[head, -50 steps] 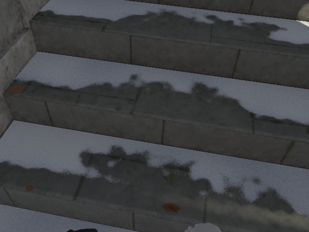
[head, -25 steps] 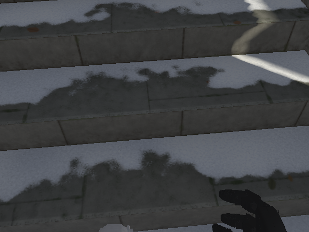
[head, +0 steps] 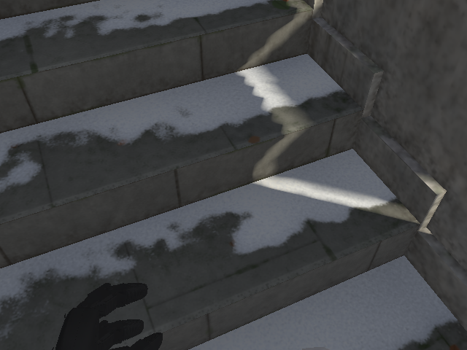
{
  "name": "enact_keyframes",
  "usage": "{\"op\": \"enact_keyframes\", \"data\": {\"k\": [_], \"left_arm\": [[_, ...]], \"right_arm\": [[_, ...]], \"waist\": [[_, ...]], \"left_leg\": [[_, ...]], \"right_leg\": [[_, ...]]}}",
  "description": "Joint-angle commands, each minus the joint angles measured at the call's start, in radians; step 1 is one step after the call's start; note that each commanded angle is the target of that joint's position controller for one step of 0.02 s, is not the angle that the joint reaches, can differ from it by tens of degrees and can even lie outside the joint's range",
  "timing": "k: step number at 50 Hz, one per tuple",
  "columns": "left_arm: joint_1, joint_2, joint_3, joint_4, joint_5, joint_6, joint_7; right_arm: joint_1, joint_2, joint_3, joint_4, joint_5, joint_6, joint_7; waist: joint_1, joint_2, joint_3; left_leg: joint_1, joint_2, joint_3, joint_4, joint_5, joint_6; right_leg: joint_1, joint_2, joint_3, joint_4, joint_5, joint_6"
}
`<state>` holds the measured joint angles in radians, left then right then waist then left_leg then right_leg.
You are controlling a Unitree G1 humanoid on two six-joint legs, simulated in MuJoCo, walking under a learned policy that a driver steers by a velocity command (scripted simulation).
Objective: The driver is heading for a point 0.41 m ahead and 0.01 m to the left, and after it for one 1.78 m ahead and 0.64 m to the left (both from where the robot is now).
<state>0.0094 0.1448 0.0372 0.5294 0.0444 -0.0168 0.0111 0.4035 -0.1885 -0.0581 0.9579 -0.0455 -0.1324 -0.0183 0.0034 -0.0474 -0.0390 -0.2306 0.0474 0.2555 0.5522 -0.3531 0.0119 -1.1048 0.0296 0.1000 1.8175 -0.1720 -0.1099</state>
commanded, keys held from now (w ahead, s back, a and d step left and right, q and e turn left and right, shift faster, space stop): w+e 0.22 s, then w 0.02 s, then w+q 0.02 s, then q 0.74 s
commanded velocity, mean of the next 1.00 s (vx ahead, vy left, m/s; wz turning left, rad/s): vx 0.21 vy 0.05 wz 0.05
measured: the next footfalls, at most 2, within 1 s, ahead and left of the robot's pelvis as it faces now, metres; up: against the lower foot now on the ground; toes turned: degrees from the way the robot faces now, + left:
right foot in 0.24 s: +0.38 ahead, -0.17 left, +0.15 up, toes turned -14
left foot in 0.88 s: +0.60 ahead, +0.09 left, +0.30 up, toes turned +10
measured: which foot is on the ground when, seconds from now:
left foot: down 0.00-0.28, up 0.30-0.86, down 0.88-1.00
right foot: up 0.00-0.22, down 0.24-0.92, up 0.94-1.00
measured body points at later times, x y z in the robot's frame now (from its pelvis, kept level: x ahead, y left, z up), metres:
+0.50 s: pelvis +0.31 -0.08 +0.14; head +0.34 -0.10 +0.59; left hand +0.42 +0.16 +0.02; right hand +0.42 -0.35 +0.02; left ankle +0.31 +0.07 -0.41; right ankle +0.34 -0.16 -0.58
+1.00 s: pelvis +0.47 -0.01 +0.20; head +0.50 +0.00 +0.65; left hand +0.54 +0.26 +0.08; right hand +0.69 -0.22 +0.12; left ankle +0.56 +0.08 -0.43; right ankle +0.39 -0.18 -0.40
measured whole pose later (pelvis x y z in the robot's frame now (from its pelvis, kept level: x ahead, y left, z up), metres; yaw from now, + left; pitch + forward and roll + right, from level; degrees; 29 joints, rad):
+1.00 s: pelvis +0.47 -0.01 +0.20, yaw +8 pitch +1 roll -1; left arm 0.26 0.24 0.05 0.71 0.04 -0.02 0.02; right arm 0.12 -0.19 -0.05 0.57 -0.02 0.07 -0.03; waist 0.01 -0.02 0.05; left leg -0.78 -0.01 0.08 1.23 -0.47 0.09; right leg -0.46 -0.08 0.02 1.36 -0.23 -0.01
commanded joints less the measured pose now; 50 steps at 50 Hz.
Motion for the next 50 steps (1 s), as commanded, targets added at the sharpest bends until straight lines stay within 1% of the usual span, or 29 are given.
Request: {"op": "enact_keyframes", "data": {"k": [1,5,7,9,10,11,12,13,14,15,16,17,18,19,21,23,24,26,30,34,38,40,41,44,45,46,47,48,50], "left_arm": [[-0.032,0.006,0.016,-0.052,0.02,0.025,0.03],[-0.273,-0.011,0.002,-0.118,0.003,0.008,0.028],[-0.343,-0.025,-0.019,-0.172,-0.012,0.009,0.012],[-0.312,-0.04,-0.041,-0.185,-0.014,0.037,-0.032],[-0.277,-0.069,-0.047,-0.182,-0.021,0.038,-0.046],[-0.197,-0.021,-0.022,-0.134,-0.02,0.044,-0.043],[0.055,0.027,0.004,-0.075,-0.024,0.049,-0.028],[0.318,0.116,0.04,-0.008,-0.032,0.029,-0.013],[0.403,0.164,0.064,0.013,-0.026,0.002,-0.004],[0.394,0.314,0.108,0.07,-0.027,0.014,0.03],[0.328,0.311,0.112,0.073,-0.001,0.013,0.038],[0.227,0.289,0.095,0.09,-0.006,-0.004,0.022],[0.173,0.178,0.074,0.131,-0.006,-0.036,0.02],[0.166,0.12,0.05,0.178,-0.001,-0.063,0.027],[0.193,0.058,0.028,0.244,0.009,-0.096,0.02],[0.198,0.046,0.014,0.264,-0.011,-0.121,0.015],[0.225,0.046,0.006,0.263,-0.018,-0.138,0.017],[0.322,0.105,0.011,0.288,-0.011,-0.149,0.039],[0.414,0.124,0.015,0.293,-0.012,-0.123,0.043],[0.443,0.11,0.011,0.285,-0.009,-0.103,0.057],[0.506,0.2,0.04,0.289,0.003,-0.104,0.112],[0.522,0.214,0.047,0.265,-0.018,-0.07,0.111],[0.483,0.231,0.051,0.267,-0.028,-0.062,0.1],[0.368,0.324,0.057,0.248,-0.049,-0.063,0.046],[0.339,0.332,0.06,0.235,-0.044,-0.067,0.017],[0.206,0.287,0.052,0.121,-0.044,-0.072,-0.005],[0.19,0.178,0.029,0.054,-0.012,-0.059,-0.023],[0.245,0.076,0.009,0.038,-0.001,-0.032,-0.017],[0.216,0.041,-0.008,0.019,0.018,0.002,0.027]], "right_arm": [[-0.017,-0.118,-0.022,-0.048,0.003,-0.057,0.008],[0.148,-0.093,-0.018,0.011,-0.014,-0.046,-0.006],[0.186,-0.073,-0.01,0.037,-0.018,-0.017,-0.023],[0.128,-0.105,-0.014,0.019,0.007,0.025,-0.036],[0.057,-0.117,-0.01,-0.002,0.037,0.027,-0.036],[0.072,-0.168,-0.015,-0.02,0.048,0.026,-0.036],[0.083,-0.298,-0.043,-0.036,0.064,0.017,-0.019],[0.06,-0.337,-0.058,-0.059,0.085,-0.007,0.008],[0.044,-0.344,-0.062,-0.11,0.142,-0.01,0.03],[0.111,-0.257,-0.049,-0.143,0.118,-0.009,0.062],[0.129,-0.156,-0.041,-0.134,0.099,-0.013,0.076],[-0.007,-0.047,-0.012,-0.203,0.087,-0.011,0.071],[-0.009,-0.061,-0.012,-0.193,0.09,0.0,0.029],[-0.067,-0.006,0.011,-0.218,0.043,0.021,-0.002],[-0.083,0.022,0.031,-0.235,0.006,0.065,-0.032],[-0.066,-0.015,0.016,-0.226,0.013,0.093,-0.032],[-0.024,-0.05,0.001,-0.211,0.013,0.101,-0.03],[-0.073,-0.018,-0.006,-0.232,0.0,0.131,-0.037],[-0.258,0.039,0.004,-0.322,-0.013,0.163,-0.055],[-0.412,0.033,0.012,-0.444,-0.011,0.196,-0.054],[-0.461,0.041,0.009,-0.538,-0.022,0.211,-0.035],[-0.529,0.046,0.028,-0.557,0.006,0.214,-0.001],[-0.538,0.066,0.042,-0.564,0.012,0.216,0.006],[-0.218,0.037,0.034,-0.457,0.041,0.197,0.0],[-0.085,-0.032,0.009,-0.428,0.046,0.173,-0.008],[-0.015,-0.201,-0.049,-0.432,0.021,0.173,-0.025],[-0.146,-0.281,-0.084,-0.469,0.038,0.194,-0.033],[-0.247,-0.27,-0.079,-0.487,0.026,0.192,-0.023],[-0.328,-0.122,-0.031,-0.462,0.012,0.189,-0.02]], "waist": [[0.036,0.082,0.089],[-0.061,0.122,0.142],[-0.074,0.133,0.123],[-0.06,0.125,0.08],[-0.028,0.126,0.059],[-0.029,0.107,-0.021],[0.069,0.217,-0.173],[0.186,0.297,-0.314],[0.27,0.212,-0.385],[0.18,-0.075,-0.594],[0.132,0.037,-0.622],[0.07,0.008,-0.481],[0.04,0.145,-0.308],[0.01,0.136,-0.155],[-0.021,0.117,-0.047],[-0.046,0.07,-0.002],[-0.041,0.046,-0.009],[-0.024,-0.017,-0.013],[-0.015,-0.048,0.029],[-0.011,-0.089,0.107],[0.001,-0.088,0.048],[0.059,-0.038,0.045],[0.063,-0.076,0.027],[-0.064,-0.189,-0.153],[-0.143,-0.143,-0.229],[-0.242,0.227,-0.211],[-0.124,0.327,-0.276],[-0.03,0.258,-0.233],[0.035,0.14,-0.015]], "left_leg": [[0.074,0.267,-0.203,-0.361,0.238,0.132],[0.403,0.294,-0.144,-0.406,0.304,0.098],[0.451,0.245,-0.076,-0.453,0.289,0.091],[0.4,0.209,-0.006,-0.55,0.334,0.132],[0.242,0.21,0.028,-0.573,0.685,0.148],[0.192,0.239,0.021,-0.429,1.271,0.17],[0.259,0.302,-0.007,-0.173,1.803,0.171],[0.186,0.254,-0.016,0.133,1.799,0.124],[-0.187,0.086,-0.039,0.496,0.854,0.02],[-0.294,-0.082,-0.221,0.977,0.097,-0.016],[-0.306,-0.078,-0.461,1.208,0.136,-0.001],[-0.367,-0.026,-0.394,1.316,0.157,0.002],[-0.403,-0.007,-0.362,1.315,0.226,-0.005],[-0.436,0.002,-0.386,1.331,0.218,0.01],[-0.49,-0.016,-0.434,1.278,0.179,0.027],[-0.492,-0.02,-0.479,1.073,0.162,0.035],[-0.469,-0.05,-0.44,1.068,0.151,0.027],[-0.556,-0.095,-0.385,1.176,0.161,0.007],[-0.932,-0.099,-0.359,1.491,0.081,0.031],[-1.005,-0.051,-0.297,1.435,0.103,-0.01],[-1.116,0.047,-0.351,1.373,-0.109,0.019],[-0.935,0.073,-0.18,0.955,-0.226,0.044],[-0.797,0.065,-0.129,0.805,-0.268,0.057],[-0.241,-0.095,-0.051,0.655,-0.227,0.14],[-0.046,-0.126,-0.189,0.479,-0.144,0.169],[0.069,0.105,-0.725,0.162,-0.085,0.3],[-0.033,0.181,-1.108,-0.099,-0.02,0.34],[-0.129,0.232,-1.062,-0.124,-0.114,0.3],[-0.318,0.137,-0.817,-0.008,-0.28,0.198]], "right_leg": [[-0.154,-0.014,-0.01,0.15,-0.106,-0.012],[-0.446,-0.036,-0.042,0.166,-0.345,-0.035],[-0.38,-0.078,-0.142,-0.069,-0.404,-0.013],[-0.155,-0.127,-0.25,-0.382,-0.353,-0.03],[0.194,-0.098,-0.32,-0.633,-0.296,-0.042],[0.452,0.027,-0.421,-0.658,-0.34,-0.03],[0.662,0.106,-0.429,-0.688,-0.296,-0.054],[0.932,0.12,-0.248,-0.829,-0.258,-0.114],[1.252,-0.099,0.276,-1.194,-0.138,-0.075],[1.351,-0.392,0.824,-1.407,0.252,-0.108],[1.277,-0.395,0.8,-1.41,0.396,-0.128],[1.105,-0.315,0.571,-1.342,0.079,-0.216],[0.946,-0.347,0.484,-1.328,0.204,-0.159],[0.785,-0.32,0.38,-1.284,0.331,-0.139],[0.714,-0.309,0.231,-1.325,0.428,-0.083],[0.733,-0.279,0.069,-1.422,0.55,-0.058],[0.733,-0.308,0.022,-1.443,0.782,-0.079],[0.827,-0.297,-0.087,-1.468,0.838,-0.094],[1.007,-0.295,-0.153,-1.471,0.496,-0.049],[0.932,-0.273,-0.187,-1.556,0.075,-0.056],[1.233,-0.389,-0.151,-1.567,0.436,-0.104],[1.236,-0.352,-0.224,-1.622,0.431,-0.082],[1.209,-0.347,-0.265,-1.622,0.501,-0.066],[1.07,-0.352,-0.361,-1.313,1.41,-0.032],[0.952,-0.28,-0.375,-1.062,1.302,0.026],[0.537,-0.102,-0.364,-0.585,0.501,0.113],[0.469,-0.01,-0.053,-0.312,-0.169,0.088],[0.439,-0.049,0.042,-0.149,-0.134,0.089],[0.343,-0.077,-0.006,-0.169,-0.008,0.098]]}}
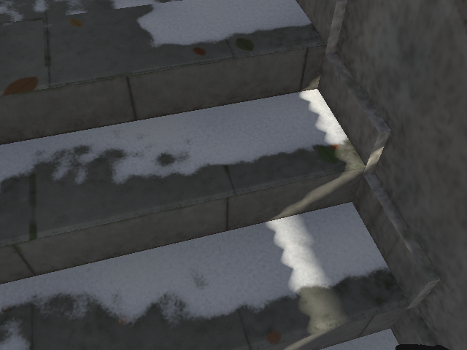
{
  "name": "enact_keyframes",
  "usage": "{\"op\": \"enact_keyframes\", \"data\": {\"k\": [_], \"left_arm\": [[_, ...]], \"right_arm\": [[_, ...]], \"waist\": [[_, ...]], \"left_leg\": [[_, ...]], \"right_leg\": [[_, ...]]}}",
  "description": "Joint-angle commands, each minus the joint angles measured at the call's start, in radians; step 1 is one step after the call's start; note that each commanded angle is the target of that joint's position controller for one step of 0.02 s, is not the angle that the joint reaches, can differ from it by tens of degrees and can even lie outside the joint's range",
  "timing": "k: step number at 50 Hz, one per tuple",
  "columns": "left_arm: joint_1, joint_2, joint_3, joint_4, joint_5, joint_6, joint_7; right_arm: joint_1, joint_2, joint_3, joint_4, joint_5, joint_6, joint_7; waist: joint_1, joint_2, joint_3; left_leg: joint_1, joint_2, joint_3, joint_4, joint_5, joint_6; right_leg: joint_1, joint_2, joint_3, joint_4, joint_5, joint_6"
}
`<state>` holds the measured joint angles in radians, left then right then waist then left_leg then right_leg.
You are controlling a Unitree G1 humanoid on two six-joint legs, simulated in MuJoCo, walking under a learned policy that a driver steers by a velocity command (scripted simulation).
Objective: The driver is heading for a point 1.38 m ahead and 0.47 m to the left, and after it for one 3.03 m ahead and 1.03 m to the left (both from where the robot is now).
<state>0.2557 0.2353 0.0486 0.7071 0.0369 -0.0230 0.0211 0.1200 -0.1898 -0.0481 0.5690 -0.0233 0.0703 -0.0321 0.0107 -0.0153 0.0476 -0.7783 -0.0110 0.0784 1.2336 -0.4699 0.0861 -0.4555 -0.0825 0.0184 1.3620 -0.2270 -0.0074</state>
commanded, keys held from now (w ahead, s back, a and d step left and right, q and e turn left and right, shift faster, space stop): q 0.74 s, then w+q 0.18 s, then w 0.08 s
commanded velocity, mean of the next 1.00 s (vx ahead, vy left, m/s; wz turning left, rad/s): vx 0.06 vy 0.00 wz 0.58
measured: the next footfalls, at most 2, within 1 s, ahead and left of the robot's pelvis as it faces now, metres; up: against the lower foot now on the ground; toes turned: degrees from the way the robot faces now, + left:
right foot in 0.52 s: +0.24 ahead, -0.12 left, +0.00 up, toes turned +19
left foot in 0.98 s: +0.15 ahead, +0.08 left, +0.00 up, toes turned +36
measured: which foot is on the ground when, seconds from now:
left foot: down 0.00-0.52, up 0.54-0.96, down 0.98-1.00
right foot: up 0.00-0.50, down 0.52-0.98, up 1.00-1.00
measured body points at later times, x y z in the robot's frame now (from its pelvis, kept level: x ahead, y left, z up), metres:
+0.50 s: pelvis +0.10 -0.03 +0.09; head +0.14 -0.03 +0.54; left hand +0.21 +0.24 +0.00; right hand +0.30 -0.24 -0.02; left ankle +0.10 +0.08 -0.63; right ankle +0.20 -0.14 -0.61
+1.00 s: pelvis +0.16 -0.01 +0.09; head +0.16 +0.01 +0.54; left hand +0.09 +0.28 -0.02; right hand +0.43 -0.15 +0.01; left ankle +0.12 +0.05 -0.63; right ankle +0.21 -0.13 -0.63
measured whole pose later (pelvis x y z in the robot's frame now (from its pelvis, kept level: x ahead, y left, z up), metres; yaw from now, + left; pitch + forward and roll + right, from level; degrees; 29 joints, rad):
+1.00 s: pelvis +0.16 -0.01 +0.09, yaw +34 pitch +0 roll +0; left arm 0.30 0.28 0.08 0.72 0.02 -0.01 0.04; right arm 0.23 -0.25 -0.07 0.62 -0.02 0.04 0.06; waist 0.00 -0.04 -0.01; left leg -0.29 -0.05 0.07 0.61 -0.35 0.09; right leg -0.26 -0.15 -0.21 0.70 -0.42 -0.02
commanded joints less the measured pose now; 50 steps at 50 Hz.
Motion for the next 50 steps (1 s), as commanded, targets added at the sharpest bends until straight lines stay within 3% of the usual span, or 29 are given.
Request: {"op": "enact_keyframes", "data": {"k": [1,2,4,7,11,15,16,18,20,21,22,23,24,25,26,27,28,29,30,31,33,35,38,42,44,46,48,49,50], "left_arm": [[0.002,-0.047,-0.017,-0.15,0.045,0.021,0.034],[0.04,-0.029,-0.01,-0.125,0.049,0.036,0.042],[0.06,-0.035,-0.008,-0.125,0.025,0.045,0.058],[-0.015,-0.048,-0.019,-0.159,0.014,0.045,0.06],[-0.151,-0.057,-0.026,-0.214,0.017,0.072,0.057],[-0.221,-0.058,-0.038,-0.259,-0.007,0.086,0.047],[-0.159,-0.051,-0.036,-0.227,-0.012,0.085,0.045],[-0.155,-0.034,-0.032,-0.213,-0.029,0.074,0.043],[-0.139,-0.035,-0.026,-0.207,-0.027,0.077,0.047],[-0.15,-0.039,-0.029,-0.213,-0.038,0.081,0.043],[-0.162,-0.031,-0.031,-0.212,-0.033,0.078,0.052],[-0.108,-0.012,-0.028,-0.199,-0.053,0.075,0.061],[-0.048,0.01,-0.017,-0.17,-0.076,0.063,0.075],[-0.001,0.031,-0.004,-0.138,-0.068,0.051,0.085],[0.037,0.089,0.009,-0.125,-0.029,0.029,0.09],[-0.01,0.188,0.021,-0.166,-0.013,0.018,0.093],[0.021,0.144,0.02,-0.166,-0.035,0.025,0.087],[-0.018,0.057,-0.006,-0.167,-0.021,0.026,0.081],[-0.086,0.027,-0.018,-0.18,0.001,0.028,0.076],[-0.125,0.055,-0.012,-0.191,0.003,0.028,0.078],[-0.101,0.064,-0.001,-0.146,-0.003,0.032,0.087],[-0.044,0.07,0.008,-0.122,-0.003,0.023,0.078],[0.004,0.11,0.026,-0.094,-0.006,0.006,0.064],[-0.046,0.14,0.04,-0.095,-0.009,-0.006,0.041],[-0.043,0.167,0.055,-0.088,-0.028,-0.017,0.054],[-0.025,0.183,0.062,-0.068,-0.024,-0.014,0.042],[0.02,0.191,0.069,-0.032,-0.028,0.001,0.035],[-0.001,0.141,0.057,-0.028,-0.006,0.005,0.019],[-0.072,0.05,0.023,-0.065,-0.023,-0.005,-0.009]], "right_arm": [[-0.068,-0.069,-0.021,-0.058,-0.011,-0.022,-0.009],[-0.063,-0.044,-0.009,-0.042,-0.001,-0.035,-0.009],[-0.029,-0.074,-0.013,-0.018,-0.012,-0.071,-0.003],[0.043,-0.121,-0.027,0.012,-0.004,-0.089,-0.005],[0.104,-0.115,-0.031,0.012,0.013,-0.079,-0.019],[0.135,-0.138,-0.038,-0.013,-0.01,-0.044,-0.059],[0.112,-0.136,-0.039,-0.024,-0.016,-0.045,-0.064],[0.096,-0.122,-0.038,-0.048,-0.012,-0.054,-0.044],[0.098,-0.131,-0.047,-0.04,-0.027,-0.061,-0.038],[0.095,-0.141,-0.054,-0.032,-0.011,-0.055,-0.031],[0.069,-0.13,-0.048,-0.032,-0.02,-0.053,-0.021],[0.052,-0.133,-0.048,-0.04,-0.031,-0.051,-0.013],[0.066,-0.133,-0.054,-0.028,-0.013,-0.052,-0.005],[0.081,-0.123,-0.049,-0.017,0.01,-0.042,-0.003],[0.106,-0.078,-0.04,-0.013,0.028,-0.046,0.003],[0.173,-0.007,-0.027,-0.029,0.035,-0.053,0.006],[0.172,-0.146,-0.066,-0.026,0.011,-0.05,0.006],[0.161,-0.147,-0.069,0.002,-0.01,-0.049,0.003],[0.119,-0.139,-0.068,-0.002,-0.013,-0.044,0.009],[0.095,-0.127,-0.066,-0.01,0.002,-0.03,0.022],[0.078,-0.086,-0.054,-0.021,0.008,0.007,0.044],[0.071,-0.079,-0.045,-0.01,0.02,0.012,0.056],[0.05,-0.107,-0.047,-0.028,-0.007,0.005,0.056],[0.045,-0.134,-0.049,-0.038,0.02,0.002,0.107],[0.062,-0.135,-0.044,-0.028,0.002,0.008,0.11],[0.048,-0.118,-0.033,-0.028,0.01,-0.01,0.103],[0.131,-0.096,-0.026,0.012,0.011,-0.036,0.099],[0.226,-0.11,-0.036,0.056,0.01,-0.05,0.09],[0.297,-0.151,-0.042,0.051,0.005,-0.058,0.077]], "waist": [[0.059,0.126,-0.042],[0.077,0.121,-0.038],[0.083,0.149,-0.066],[0.042,0.122,-0.091],[-0.013,0.093,-0.085],[-0.065,0.109,-0.119],[-0.049,0.095,-0.138],[-0.057,0.128,-0.152],[-0.058,0.16,-0.154],[-0.05,0.181,-0.14],[-0.046,0.193,-0.154],[-0.034,0.251,-0.154],[-0.027,0.253,-0.131],[0.011,0.198,-0.097],[0.016,0.045,-0.116],[-0.025,-0.267,-0.144],[0.005,-0.293,-0.211],[-0.006,-0.216,-0.176],[-0.026,-0.174,-0.111],[-0.041,-0.184,-0.054],[-0.044,-0.158,-0.025],[-0.003,-0.135,-0.061],[0.014,-0.097,-0.09],[-0.012,-0.209,-0.102],[-0.025,-0.169,-0.056],[-0.016,-0.145,-0.02],[-0.04,-0.06,-0.004],[-0.074,0.032,-0.001],[-0.135,0.191,-0.019]], "left_leg": [[0.151,0.142,-0.51,-0.619,-0.022,0.108],[0.114,0.111,-0.418,-0.595,0.098,0.098],[0.143,0.106,-0.396,-0.595,0.286,0.107],[0.279,0.096,-0.423,-0.642,0.166,0.099],[0.406,0.112,-0.541,-0.693,0.083,0.118],[0.57,0.162,-0.674,-0.76,0.18,0.184],[0.569,0.146,-0.635,-0.769,0.191,0.161],[0.557,0.112,-0.594,-0.79,0.211,0.14],[0.522,0.107,-0.557,-0.745,0.337,0.13],[0.496,0.108,-0.55,-0.738,0.451,0.121],[0.458,0.093,-0.514,-0.73,0.523,0.123],[0.447,0.082,-0.504,-0.743,0.526,0.113],[0.439,0.059,-0.506,-0.732,0.533,0.084],[0.407,0.014,-0.491,-0.649,0.547,0.065],[0.318,-0.053,-0.396,-0.465,0.41,0.014],[0.111,-0.164,-0.247,-0.253,-0.067,-0.051],[0.145,-0.14,-0.189,-0.025,-0.181,-0.083],[0.138,-0.103,-0.217,0.121,-0.112,-0.1],[0.097,-0.071,-0.206,0.162,-0.031,-0.109],[0.053,-0.058,-0.181,0.141,0.019,-0.116],[0.058,-0.074,-0.134,0.036,0.053,-0.137],[0.056,-0.083,-0.096,-0.054,0.024,-0.148],[0.071,-0.051,-0.082,-0.088,0.01,-0.126],[0.249,-0.015,-0.058,-0.27,0.004,-0.068],[0.354,-0.015,-0.009,-0.347,0.041,-0.019],[0.406,-0.014,0.023,-0.51,0.01,0.006],[0.623,-0.056,0.041,-0.699,0.082,0.039],[0.715,-0.086,0.011,-0.744,0.064,0.027],[0.819,0.087,-0.291,-0.872,-0.045,0.033]], "right_leg": [[-0.31,0.04,0.062,0.304,0.084,-0.01],[-0.294,0.052,0.043,0.312,0.118,-0.01],[-0.313,0.083,0.024,0.37,0.127,-0.004],[-0.432,0.073,0.039,0.368,0.128,0.01],[-0.548,0.049,0.066,0.272,0.113,0.067],[-0.566,0.059,0.056,0.099,-0.025,0.114],[-0.509,0.059,0.032,0.03,-0.017,0.106],[-0.39,0.058,0.016,-0.189,-0.066,0.069],[-0.262,0.069,-0.015,-0.287,-0.107,0.052],[-0.198,0.064,-0.008,-0.373,-0.158,0.042],[-0.093,0.089,-0.029,-0.447,-0.209,0.034],[0.011,0.093,-0.038,-0.56,-0.254,0.037],[0.108,0.097,-0.033,-0.704,-0.137,0.037],[0.205,0.113,-0.039,-0.897,-0.026,0.051],[0.346,-0.009,0.067,-0.974,0.05,0.043],[0.45,-0.326,0.374,-1.003,0.324,-0.05],[0.319,-0.383,0.465,-0.998,0.321,-0.179],[0.264,-0.327,0.414,-1.003,0.15,-0.21],[0.225,-0.255,0.336,-1.031,-0.117,-0.196],[0.218,-0.194,0.259,-1.037,-0.182,-0.155],[0.241,-0.131,0.148,-1.018,-0.114,-0.195],[0.357,-0.145,0.132,-0.997,-0.039,-0.209],[0.397,-0.234,0.153,-1.034,-0.077,-0.205],[0.285,-0.237,0.08,-1.095,-0.321,-0.172],[0.17,-0.267,0.033,-1.099,-0.405,-0.144],[0.173,-0.272,-0.003,-1.098,-0.418,-0.136],[0.059,-0.23,-0.072,-0.996,-0.449,-0.118],[-0.009,-0.122,-0.175,-0.767,-0.395,-0.103],[-0.209,-0.056,-0.238,-0.438,-0.287,-0.062]]}}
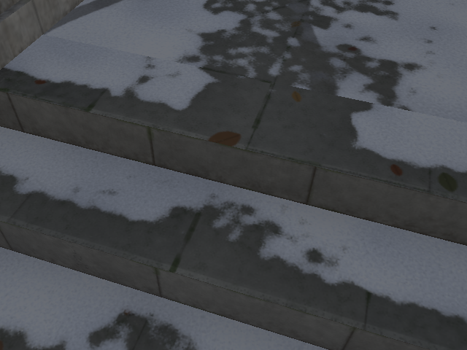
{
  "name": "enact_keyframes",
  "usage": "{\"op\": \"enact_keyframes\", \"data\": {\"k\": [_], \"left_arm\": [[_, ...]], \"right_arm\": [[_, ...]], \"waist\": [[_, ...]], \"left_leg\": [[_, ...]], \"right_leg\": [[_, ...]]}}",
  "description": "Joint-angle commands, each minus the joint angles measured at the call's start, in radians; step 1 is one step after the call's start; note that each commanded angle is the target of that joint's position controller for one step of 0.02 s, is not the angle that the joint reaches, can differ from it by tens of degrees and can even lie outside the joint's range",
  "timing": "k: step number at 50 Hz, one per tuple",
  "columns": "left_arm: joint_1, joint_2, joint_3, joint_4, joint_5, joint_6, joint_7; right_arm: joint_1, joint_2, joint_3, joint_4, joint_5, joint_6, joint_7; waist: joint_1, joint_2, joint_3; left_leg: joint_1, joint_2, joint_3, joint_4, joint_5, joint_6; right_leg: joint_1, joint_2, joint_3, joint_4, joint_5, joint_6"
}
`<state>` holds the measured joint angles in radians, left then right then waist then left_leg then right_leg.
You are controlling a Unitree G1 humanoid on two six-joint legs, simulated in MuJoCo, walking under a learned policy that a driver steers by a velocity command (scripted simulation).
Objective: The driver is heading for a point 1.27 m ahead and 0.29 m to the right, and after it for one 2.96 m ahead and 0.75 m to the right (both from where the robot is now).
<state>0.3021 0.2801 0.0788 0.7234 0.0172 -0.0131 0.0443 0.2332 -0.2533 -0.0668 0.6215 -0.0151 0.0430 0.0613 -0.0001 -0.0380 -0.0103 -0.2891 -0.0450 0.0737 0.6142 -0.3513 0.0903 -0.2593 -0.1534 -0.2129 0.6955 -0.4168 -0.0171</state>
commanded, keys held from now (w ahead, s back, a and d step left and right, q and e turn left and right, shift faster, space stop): w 0.60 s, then w+e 0.40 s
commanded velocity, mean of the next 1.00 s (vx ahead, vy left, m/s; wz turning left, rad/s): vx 0.46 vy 0.00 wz -0.02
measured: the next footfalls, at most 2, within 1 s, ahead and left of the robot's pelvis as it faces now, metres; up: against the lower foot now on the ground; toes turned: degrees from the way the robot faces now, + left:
right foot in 0.46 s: +0.40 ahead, -0.08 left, +0.15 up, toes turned -2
left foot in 0.94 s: +0.73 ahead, +0.09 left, +0.30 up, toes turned +0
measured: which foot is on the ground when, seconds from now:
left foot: down 0.00-0.46, up 0.48-0.92, down 0.94-1.00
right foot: up 0.00-0.44, down 0.46-0.94, up 0.96-1.00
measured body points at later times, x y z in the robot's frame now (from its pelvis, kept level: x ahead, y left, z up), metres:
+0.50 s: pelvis +0.26 -0.01 +0.05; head +0.29 -0.01 +0.50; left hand +0.47 +0.17 -0.03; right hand +0.23 -0.25 -0.09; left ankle +0.04 +0.09 -0.60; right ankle +0.36 -0.07 -0.57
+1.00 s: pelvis +0.57 +0.01 +0.21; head +0.60 -0.01 +0.66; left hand +0.54 +0.24 +0.08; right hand +0.80 -0.16 +0.13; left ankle +0.69 +0.09 -0.42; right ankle +0.39 -0.08 -0.46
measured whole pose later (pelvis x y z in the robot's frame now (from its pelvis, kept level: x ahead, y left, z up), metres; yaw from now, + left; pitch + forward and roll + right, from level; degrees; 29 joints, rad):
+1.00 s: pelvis +0.57 +0.01 +0.21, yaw -6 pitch +4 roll +3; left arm 0.51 0.12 0.05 0.92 0.00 -0.12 -0.02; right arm 0.02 -0.07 0.03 0.60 -0.02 -0.03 0.00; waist 0.05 -0.01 0.00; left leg -0.81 0.00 0.17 1.15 -0.41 0.10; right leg -0.24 0.04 0.11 0.95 -0.16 -0.11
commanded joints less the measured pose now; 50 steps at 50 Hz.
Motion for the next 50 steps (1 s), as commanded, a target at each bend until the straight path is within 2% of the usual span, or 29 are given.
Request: {"op": "enact_keyframes", "data": {"k": [1,3,7,10,12,13,16,18,19,20,22,23,24,25,26,27,29,30,31,34,36,40,43,45,46,47,48,49,50], "left_arm": [[-0.183,-0.006,-0.014,-0.154,-0.023,-0.03,-0.047],[-0.176,0.054,0.002,-0.114,-0.006,-0.056,-0.05],[-0.241,-0.021,-0.033,-0.137,-0.002,-0.054,-0.035],[-0.372,-0.131,-0.08,-0.224,-0.005,-0.041,-0.024],[-0.435,-0.137,-0.098,-0.28,-0.002,-0.028,-0.004],[-0.489,-0.169,-0.12,-0.311,-0.004,-0.022,0.001],[-0.534,-0.117,-0.14,-0.349,-0.006,0.007,-0.023],[-0.378,-0.16,-0.149,-0.302,-0.012,0.016,-0.019],[-0.318,-0.15,-0.152,-0.269,-0.029,0.014,-0.02],[-0.188,-0.124,-0.133,-0.198,-0.034,0.01,-0.018],[-0.018,-0.032,-0.095,-0.141,-0.015,-0.012,-0.024],[0.087,0.04,-0.061,-0.075,0.014,-0.036,-0.027],[0.153,0.162,-0.024,-0.014,0.018,-0.035,-0.009],[0.103,0.132,-0.005,0.005,-0.01,-0.026,-0.007],[-0.015,0.069,-0.008,0.037,-0.024,-0.039,-0.009],[-0.031,0.01,-0.013,0.084,-0.01,-0.049,-0.017],[0.028,-0.117,-0.04,0.184,0.011,-0.061,-0.019],[0.061,-0.154,-0.053,0.228,0.013,-0.069,-0.03],[0.106,-0.149,-0.053,0.256,0.005,-0.079,-0.042],[0.049,-0.123,-0.069,0.258,-0.018,-0.115,-0.055],[0.121,-0.057,-0.062,0.272,-0.014,-0.14,-0.055],[0.349,-0.093,-0.067,0.334,-0.02,-0.105,-0.007],[0.319,-0.044,-0.047,0.251,-0.026,-0.077,0.028],[0.29,0.061,-0.024,0.21,-0.012,-0.098,0.017],[0.229,0.121,-0.004,0.179,-0.03,-0.118,-0.003],[0.158,0.128,0.016,0.141,-0.047,-0.141,-0.04],[0.173,0.05,0.009,0.072,-0.065,-0.153,-0.073],[0.103,0.025,0.027,0.015,-0.013,-0.158,-0.106],[0.113,-0.036,0.033,-0.01,0.021,-0.139,-0.097]], "right_arm": [[0.253,-0.226,-0.057,-0.029,-0.002,-0.028,-0.035],[0.229,-0.15,-0.037,-0.006,-0.018,-0.038,-0.062],[0.219,-0.073,0.001,0.078,-0.04,-0.099,-0.058],[0.318,-0.075,0.011,0.206,-0.054,-0.131,-0.055],[0.326,-0.084,0.027,0.264,-0.05,-0.155,-0.054],[0.312,-0.063,0.039,0.296,-0.04,-0.153,-0.061],[0.289,-0.034,0.068,0.374,0.009,-0.131,-0.089],[0.256,-0.072,0.059,0.375,0.013,-0.126,-0.105],[0.233,-0.081,0.058,0.351,0.041,-0.127,-0.116],[0.253,-0.119,0.045,0.347,0.039,-0.126,-0.122],[0.219,-0.231,-0.007,0.338,0.034,-0.137,-0.101],[0.198,-0.199,-0.019,0.302,0.003,-0.151,-0.088],[0.243,-0.003,0.013,0.247,-0.005,-0.171,-0.044],[0.235,-0.025,0.003,0.233,-0.06,-0.173,-0.024],[0.15,-0.004,0.005,0.183,-0.07,-0.164,-0.019],[0.073,0.032,0.018,0.14,-0.076,-0.154,-0.028],[0.017,0.124,0.047,0.086,-0.06,-0.124,-0.035],[0.009,0.157,0.06,0.075,-0.032,-0.105,-0.047],[0.013,0.189,0.075,0.053,-0.032,-0.099,-0.053],[-0.093,0.152,0.085,-0.006,-0.026,-0.069,-0.062],[-0.185,0.188,0.105,-0.068,-0.015,-0.066,-0.083],[-0.424,0.193,0.134,-0.217,-0.019,-0.065,-0.065],[-0.401,0.204,0.135,-0.218,0.014,-0.074,-0.024],[-0.174,0.166,0.097,-0.124,0.025,-0.077,-0.041],[-0.015,0.104,0.068,-0.082,0.042,-0.079,-0.051],[0.089,0.012,0.032,-0.066,0.02,-0.081,-0.066],[0.172,-0.106,-0.009,-0.041,-0.029,-0.103,-0.079],[0.141,-0.169,-0.042,-0.033,-0.02,-0.081,-0.087],[-0.027,-0.104,-0.035,-0.028,-0.001,-0.083,-0.083]], "waist": [[-0.161,0.426,-0.018],[-0.124,0.252,0.052],[-0.064,0.052,0.038],[-0.072,0.065,0.077],[-0.048,0.049,0.131],[-0.031,0.039,0.168],[-0.029,0.024,0.2],[0.015,0.126,0.082],[0.045,0.127,-0.01],[0.088,0.176,-0.139],[0.197,0.226,-0.262],[0.222,0.148,-0.29],[0.137,-0.34,-0.345],[0.097,-0.147,-0.405],[0.02,-0.044,-0.232],[-0.006,0.089,-0.082],[-0.045,0.07,0.011],[-0.05,0.039,0.054],[-0.064,0.029,0.058],[-0.107,0.075,0.112],[-0.071,0.012,0.12],[0.04,-0.018,0.112],[0.057,0.023,0.012],[-0.055,-0.073,-0.215],[-0.154,-0.155,-0.323],[-0.226,-0.166,-0.412],[-0.21,0.058,-0.493],[-0.202,0.296,-0.503],[-0.084,0.18,-0.395]], "left_leg": [[0.382,0.322,-0.761,-0.469,-0.351,0.108],[0.308,0.334,-0.692,-0.462,-0.256,0.202],[0.302,0.275,-0.468,-0.353,0.096,0.151],[0.346,0.305,-0.43,-0.345,0.086,0.15],[0.315,0.316,-0.397,-0.388,0.019,0.127],[0.222,0.288,-0.349,-0.432,0.018,0.092],[-0.005,0.183,-0.194,-0.664,0.3,0.082],[-0.007,0.203,-0.096,-0.648,0.846,0.108],[-0.006,0.194,-0.055,-0.539,1.352,0.104],[0.108,0.229,-0.091,-0.372,1.69,0.101],[0.272,0.235,-0.097,0.019,1.835,0.076],[0.114,0.15,-0.141,0.367,1.508,0.056],[-0.302,-0.153,-0.159,0.952,0.124,-0.044],[-0.354,-0.111,-0.314,1.219,0.188,-0.011],[-0.424,-0.057,-0.261,1.278,0.285,-0.002],[-0.517,-0.031,-0.231,1.3,0.318,0.017],[-0.665,-0.037,-0.23,1.488,0.265,0.041],[-0.747,-0.051,-0.24,1.572,0.189,0.045],[-0.824,-0.042,-0.239,1.591,0.141,0.06],[-0.806,0.032,-0.098,1.38,0.162,0.023],[-0.875,0.053,-0.008,1.468,0.14,0.018],[-1.085,0.141,0.02,1.218,-0.024,0.011],[-0.558,0.073,0.112,0.651,-0.017,0.008],[-0.212,-0.075,0.151,0.596,-0.089,0.039],[-0.066,-0.064,0.078,0.454,-0.032,0.062],[0.094,-0.006,-0.037,0.359,-0.024,0.092],[0.33,0.281,-0.548,0.123,-0.274,0.193],[0.333,0.412,-1.037,-0.313,-0.297,0.244],[0.188,0.432,-1.0,-0.322,-0.472,0.251]], "right_leg": [[-0.611,0.128,0.098,0.41,-0.134,0.0],[-0.679,0.062,0.22,0.794,0.012,0.03],[-0.928,0.087,0.205,1.395,0.015,-0.059],[-1.229,0.133,0.206,1.734,-0.081,-0.122],[-1.332,0.123,0.224,1.722,-0.148,-0.127],[-1.309,0.105,0.209,1.63,-0.122,-0.138],[-0.958,0.08,0.035,1.122,-0.043,-0.11],[-0.581,0.076,0.014,0.913,0.001,-0.132],[-0.344,0.128,-0.018,0.728,0.044,-0.148],[-0.215,0.185,-0.024,0.681,0.065,-0.137],[-0.054,0.249,0.06,0.324,-0.001,-0.126],[0.126,0.204,0.291,0.146,-0.014,-0.175],[0.358,-0.173,0.924,-0.214,0.47,-0.331],[0.257,-0.166,1.124,-0.333,0.178,-0.331],[0.098,-0.132,1.001,-0.347,-0.189,-0.294],[-0.026,-0.123,0.855,-0.326,-0.26,-0.261],[-0.114,-0.079,0.674,-0.326,-0.101,-0.246],[-0.136,-0.064,0.575,-0.327,0.002,-0.232],[-0.109,-0.043,0.493,-0.326,0.087,-0.221],[-0.253,0.034,0.331,-0.41,0.162,-0.179],[-0.241,0.016,0.356,-0.497,0.228,-0.217],[0.088,0.04,0.409,-0.546,0.305,-0.215],[0.089,0.006,0.367,-0.68,0.867,-0.212],[0.205,-0.048,0.318,-0.436,1.719,-0.194],[0.285,-0.058,0.321,-0.252,1.823,-0.187],[0.234,-0.026,0.32,-0.025,1.706,-0.163],[-0.12,0.107,0.297,0.381,1.285,-0.119],[-0.319,0.293,0.326,0.835,0.268,-0.1],[-0.435,0.212,0.416,1.116,0.271,-0.095]]}}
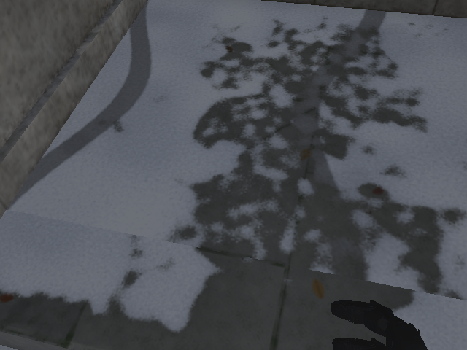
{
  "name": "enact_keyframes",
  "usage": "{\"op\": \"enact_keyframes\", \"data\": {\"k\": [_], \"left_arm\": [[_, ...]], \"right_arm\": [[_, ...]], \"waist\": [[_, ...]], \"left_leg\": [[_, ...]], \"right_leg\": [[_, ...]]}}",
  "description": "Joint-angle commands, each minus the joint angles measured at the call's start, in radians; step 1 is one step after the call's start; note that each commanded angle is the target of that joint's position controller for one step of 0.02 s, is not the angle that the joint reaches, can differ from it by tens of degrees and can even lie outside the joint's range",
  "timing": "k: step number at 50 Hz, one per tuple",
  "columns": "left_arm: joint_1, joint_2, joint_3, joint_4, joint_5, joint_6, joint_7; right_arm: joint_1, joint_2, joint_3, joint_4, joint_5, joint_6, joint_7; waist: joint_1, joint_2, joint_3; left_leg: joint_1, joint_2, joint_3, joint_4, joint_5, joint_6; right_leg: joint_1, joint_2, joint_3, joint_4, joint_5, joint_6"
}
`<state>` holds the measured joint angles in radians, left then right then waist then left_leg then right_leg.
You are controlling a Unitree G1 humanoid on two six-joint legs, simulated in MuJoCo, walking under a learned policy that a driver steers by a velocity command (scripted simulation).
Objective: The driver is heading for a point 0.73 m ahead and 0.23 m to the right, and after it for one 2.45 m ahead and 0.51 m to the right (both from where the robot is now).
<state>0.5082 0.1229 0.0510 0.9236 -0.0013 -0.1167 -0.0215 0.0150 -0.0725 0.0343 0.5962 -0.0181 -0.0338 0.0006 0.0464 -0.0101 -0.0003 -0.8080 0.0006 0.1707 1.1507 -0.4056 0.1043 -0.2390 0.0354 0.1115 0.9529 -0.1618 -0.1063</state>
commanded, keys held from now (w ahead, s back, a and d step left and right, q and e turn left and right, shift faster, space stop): w+e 0.88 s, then w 0.04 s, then w+q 0.08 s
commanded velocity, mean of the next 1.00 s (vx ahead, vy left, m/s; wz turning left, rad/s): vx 0.50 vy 0.00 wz -0.54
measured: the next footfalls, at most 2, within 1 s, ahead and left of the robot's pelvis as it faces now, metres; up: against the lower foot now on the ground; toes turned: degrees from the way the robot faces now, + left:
right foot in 0.44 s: +0.43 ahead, -0.15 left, +0.15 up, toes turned -18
left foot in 1.00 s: +0.82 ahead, -0.17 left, +0.15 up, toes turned -34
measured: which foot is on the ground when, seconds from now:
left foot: down 0.00-0.44, up 0.46-0.98, down 1.00-1.00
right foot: up 0.00-0.42, down 0.44-1.00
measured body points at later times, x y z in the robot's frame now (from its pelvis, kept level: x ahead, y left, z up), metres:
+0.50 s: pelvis +0.30 -0.07 +0.13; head +0.34 -0.06 +0.58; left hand +0.56 +0.05 +0.04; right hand +0.21 -0.30 +0.00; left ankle +0.14 +0.10 -0.53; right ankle +0.39 -0.14 -0.49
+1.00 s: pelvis +0.62 -0.16 +0.24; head +0.65 -0.19 +0.68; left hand +0.73 +0.11 +0.13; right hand +0.76 -0.46 +0.18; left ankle +0.79 -0.14 -0.48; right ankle +0.40 -0.14 -0.48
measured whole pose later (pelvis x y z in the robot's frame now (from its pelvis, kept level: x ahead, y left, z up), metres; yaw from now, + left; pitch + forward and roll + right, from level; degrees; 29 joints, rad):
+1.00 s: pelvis +0.62 -0.16 +0.24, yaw -33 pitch +5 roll +0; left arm 0.51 0.26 0.10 0.84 0.02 -0.11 0.02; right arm -0.01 -0.21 -0.01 0.59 -0.04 -0.08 0.03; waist 0.13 0.03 -0.02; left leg -0.54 -0.03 0.02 0.50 -0.03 0.08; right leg 0.05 0.12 0.25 0.42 -0.47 -0.11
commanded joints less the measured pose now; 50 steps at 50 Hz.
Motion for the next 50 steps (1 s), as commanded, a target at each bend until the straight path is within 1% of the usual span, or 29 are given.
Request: {"op": "enact_keyframes", "data": {"k": [1,3,4,5,7,9,12,13,15,17,18,20,21,22,23,24,25,26,28,30,31,33,35,39,43,46,48,49,50], "left_arm": [[-0.156,0.058,0.038,-0.258,0.061,-0.017,-0.014],[-0.235,-0.038,-0.004,-0.306,0.06,0.007,0.018],[-0.205,-0.071,-0.024,-0.306,0.038,0.027,0.028],[-0.193,-0.102,-0.041,-0.308,0.022,0.047,0.028],[-0.206,-0.073,-0.04,-0.31,0.012,0.087,0.022],[-0.356,-0.064,-0.035,-0.352,0.022,0.108,0.03],[-0.503,-0.04,-0.038,-0.427,0.032,0.118,0.057],[-0.558,-0.044,-0.049,-0.463,0.039,0.118,0.054],[-0.641,-0.024,-0.048,-0.488,0.044,0.124,0.048],[-0.687,-0.028,-0.063,-0.516,0.036,0.139,0.013],[-0.651,-0.024,-0.061,-0.484,0.016,0.141,0.0],[-0.529,-0.003,-0.045,-0.436,0.009,0.15,0.004],[-0.417,0.024,-0.032,-0.406,0.007,0.149,0.007],[-0.259,0.09,-0.01,-0.359,0.004,0.131,0.007],[-0.198,0.186,0.028,-0.351,0.007,0.115,0.008],[-0.22,0.318,0.079,-0.347,-0.012,0.117,0.007],[-0.296,0.316,0.09,-0.375,0.006,0.129,0.022],[-0.316,0.27,0.077,-0.332,0.005,0.118,0.025],[-0.293,0.172,0.057,-0.247,0.026,0.077,0.033],[-0.266,0.121,0.04,-0.183,0.04,0.044,0.033],[-0.257,0.121,0.036,-0.163,0.035,0.039,0.036],[-0.288,0.161,0.033,-0.19,0.021,0.019,0.03],[-0.208,0.2,0.039,-0.165,0.011,0.006,0.036],[-0.058,0.24,0.06,-0.153,-0.002,0.011,0.044],[0.014,0.249,0.074,-0.16,0.008,0.021,0.044],[-0.028,0.256,0.077,-0.162,0.01,0.007,0.051],[-0.052,0.27,0.08,-0.149,0.018,-0.009,0.047],[-0.064,0.285,0.08,-0.144,0.029,-0.014,0.043],[-0.077,0.282,0.077,-0.156,0.031,-0.016,0.039]], "right_arm": [[0.146,-0.201,-0.117,0.064,0.023,-0.02,-0.018],[0.221,-0.031,-0.072,0.207,-0.017,-0.047,-0.018],[0.25,-0.004,-0.066,0.257,-0.038,-0.056,-0.016],[0.301,0.011,-0.061,0.312,-0.039,-0.07,-0.011],[0.304,-0.034,-0.066,0.334,-0.026,-0.096,0.006],[0.351,-0.109,-0.073,0.353,-0.033,-0.121,0.015],[0.39,-0.177,-0.08,0.371,-0.019,-0.142,0.021],[0.415,-0.166,-0.078,0.385,-0.013,-0.133,0.021],[0.489,-0.175,-0.08,0.401,-0.02,-0.126,0.0],[0.512,-0.211,-0.088,0.396,0.003,-0.105,-0.038],[0.453,-0.197,-0.076,0.36,0.019,-0.091,-0.044],[0.487,-0.308,-0.1,0.327,0.021,-0.08,-0.062],[0.479,-0.36,-0.116,0.309,0.026,-0.069,-0.06],[0.432,-0.397,-0.129,0.273,0.04,-0.064,-0.035],[0.441,-0.366,-0.126,0.213,0.04,-0.081,-0.016],[0.36,-0.269,-0.118,0.104,0.022,-0.1,0.029],[0.315,-0.257,-0.13,0.053,-0.012,-0.125,0.056],[0.297,-0.21,-0.119,0.026,-0.015,-0.122,0.057],[0.253,-0.126,-0.085,-0.01,-0.021,-0.127,0.018],[0.24,-0.05,-0.042,-0.049,-0.043,-0.084,-0.01],[0.23,-0.048,-0.033,-0.057,-0.047,-0.065,-0.013],[0.245,-0.145,-0.05,-0.033,-0.056,-0.04,-0.009],[0.112,-0.168,-0.05,-0.075,-0.061,-0.037,0.0],[-0.049,-0.149,-0.039,-0.091,-0.033,-0.016,0.028],[-0.175,-0.161,-0.046,-0.105,-0.02,-0.017,0.037],[-0.164,-0.171,-0.052,-0.106,-0.022,-0.038,0.042],[-0.042,-0.226,-0.085,-0.071,-0.026,-0.058,0.027],[0.078,-0.259,-0.105,-0.04,-0.019,-0.063,0.014],[0.21,-0.293,-0.12,-0.009,-0.031,-0.069,-0.004]], "waist": [[-0.074,0.037,-0.19],[-0.018,-0.093,0.005],[0.018,-0.086,0.031],[0.029,-0.032,0.055],[0.052,0.022,0.094],[0.007,0.057,0.082],[0.013,0.03,0.112],[0.025,0.001,0.12],[-0.023,0.025,0.095],[-0.041,0.102,0.032],[-0.032,0.087,0.02],[0.011,0.15,-0.108],[0.053,0.19,-0.184],[0.107,0.213,-0.285],[0.121,0.178,-0.357],[0.082,-0.151,-0.375],[0.055,-0.104,-0.399],[0.006,-0.023,-0.311],[-0.044,0.112,-0.055],[-0.112,0.081,-0.01],[-0.124,0.084,-0.006],[-0.133,0.1,-0.013],[-0.073,0.057,0.013],[0.032,-0.032,-0.049],[0.091,-0.074,-0.006],[0.064,-0.079,-0.016],[0.009,-0.083,-0.072],[-0.053,-0.093,-0.122],[-0.119,-0.098,-0.189]], "left_leg": [[0.533,0.362,-0.957,-0.838,-0.458,0.213],[0.373,0.318,-0.629,-0.773,-0.165,0.129],[0.362,0.288,-0.503,-0.764,-0.032,0.09],[0.381,0.263,-0.403,-0.782,0.051,0.06],[0.37,0.254,-0.253,-0.833,0.113,0.023],[0.448,0.288,-0.202,-0.9,0.181,0.034],[0.55,0.286,-0.136,-0.973,0.158,0.025],[0.551,0.241,-0.081,-0.989,0.115,-0.014],[0.641,0.219,-0.042,-1.018,0.185,-0.006],[0.722,0.23,0.024,-1.157,0.352,0.037],[0.691,0.207,0.097,-1.147,0.694,0.048],[0.808,0.274,0.115,-0.907,1.568,0.06],[0.905,0.315,0.105,-0.728,1.744,0.049],[0.918,0.306,0.104,-0.479,1.755,0.033],[0.646,0.259,0.076,-0.159,1.386,-0.014],[0.244,0.004,-0.005,0.286,0.24,-0.106],[0.088,-0.022,-0.278,0.613,0.224,-0.102],[0.029,0.014,-0.29,0.714,0.285,-0.098],[-0.075,0.047,-0.264,0.744,0.264,-0.073],[-0.109,0.058,-0.271,0.742,0.194,-0.052],[-0.113,0.068,-0.28,0.682,0.183,-0.055],[-0.031,0.098,-0.235,0.362,0.21,-0.08],[-0.055,0.117,-0.188,0.128,0.305,-0.111],[-0.022,0.068,-0.158,-0.242,0.44,-0.11],[-0.031,0.015,-0.149,-0.439,0.419,-0.111],[0.144,-0.011,-0.15,-0.576,0.433,-0.074],[0.395,-0.066,-0.13,-0.648,0.375,-0.028],[0.51,-0.076,-0.128,-0.682,0.349,0.001],[0.698,-0.015,-0.16,-0.685,0.363,0.033]], "right_leg": [[-0.544,-0.022,0.008,0.945,0.063,-0.003],[-0.67,-0.057,0.012,1.05,0.085,-0.033],[-0.718,-0.051,0.027,1.095,0.054,-0.039],[-0.793,-0.03,0.044,1.148,0.011,-0.049],[-0.856,-0.025,0.048,1.07,-0.035,-0.029],[-0.971,0.012,-0.029,1.247,-0.057,-0.034],[-1.12,-0.005,-0.017,1.247,-0.161,-0.049],[-1.101,-0.035,-0.039,1.072,-0.149,-0.05],[-1.09,-0.044,-0.119,0.926,-0.138,-0.037],[-0.915,-0.112,-0.227,0.647,-0.236,-0.043],[-0.715,-0.088,-0.312,0.483,-0.307,-0.072],[-0.462,0.024,-0.42,0.338,-0.4,-0.083],[-0.385,0.06,-0.401,0.256,-0.398,-0.1],[-0.188,0.12,-0.342,0.072,-0.352,-0.123],[0.072,0.055,-0.011,-0.076,-0.426,-0.167],[0.203,-0.177,0.657,-0.48,-0.672,-0.274],[0.214,-0.228,0.935,-0.658,-0.646,-0.28],[0.114,-0.233,0.846,-0.661,-0.631,-0.253],[-0.115,-0.178,0.583,-0.546,-0.304,-0.2],[-0.219,-0.111,0.343,-0.483,-0.01,-0.166],[-0.24,-0.086,0.258,-0.488,0.017,-0.157],[-0.244,-0.054,0.184,-0.568,0.035,-0.151],[-0.178,-0.066,0.214,-0.657,0.116,-0.151],[0.099,-0.084,0.217,-0.679,0.323,-0.095],[0.267,-0.114,0.256,-0.643,0.436,-0.09],[0.279,-0.148,0.265,-0.63,0.512,-0.078],[0.258,-0.145,0.223,-0.528,0.775,-0.022],[0.272,-0.131,0.196,-0.384,0.872,-0.006],[0.178,-0.098,0.159,-0.199,0.771,0.011]]}}
Keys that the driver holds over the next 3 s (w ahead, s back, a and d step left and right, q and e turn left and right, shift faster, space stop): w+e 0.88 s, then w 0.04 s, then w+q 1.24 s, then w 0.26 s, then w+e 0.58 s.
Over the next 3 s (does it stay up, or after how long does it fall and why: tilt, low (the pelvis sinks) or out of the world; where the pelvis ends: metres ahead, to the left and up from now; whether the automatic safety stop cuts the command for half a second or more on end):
stays up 1.66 -0.22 0.26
